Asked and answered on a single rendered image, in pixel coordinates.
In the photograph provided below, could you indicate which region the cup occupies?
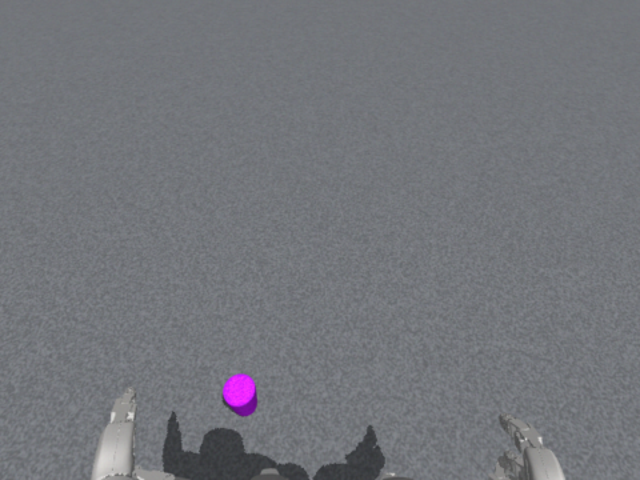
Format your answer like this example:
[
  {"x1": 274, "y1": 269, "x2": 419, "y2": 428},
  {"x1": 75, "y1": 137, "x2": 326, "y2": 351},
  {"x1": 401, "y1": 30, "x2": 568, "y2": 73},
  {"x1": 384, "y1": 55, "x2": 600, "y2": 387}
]
[{"x1": 223, "y1": 374, "x2": 257, "y2": 416}]

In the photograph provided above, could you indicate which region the left robot hand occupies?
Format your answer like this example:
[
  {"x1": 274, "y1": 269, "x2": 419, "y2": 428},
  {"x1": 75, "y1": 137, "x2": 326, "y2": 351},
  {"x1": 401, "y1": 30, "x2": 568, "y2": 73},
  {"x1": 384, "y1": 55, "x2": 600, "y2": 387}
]
[{"x1": 91, "y1": 387, "x2": 190, "y2": 480}]

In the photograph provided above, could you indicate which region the right robot hand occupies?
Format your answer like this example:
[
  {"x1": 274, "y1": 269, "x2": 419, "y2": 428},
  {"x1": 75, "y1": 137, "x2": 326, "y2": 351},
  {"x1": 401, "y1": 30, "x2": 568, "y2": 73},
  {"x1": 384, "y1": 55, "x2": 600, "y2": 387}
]
[{"x1": 488, "y1": 413, "x2": 566, "y2": 480}]

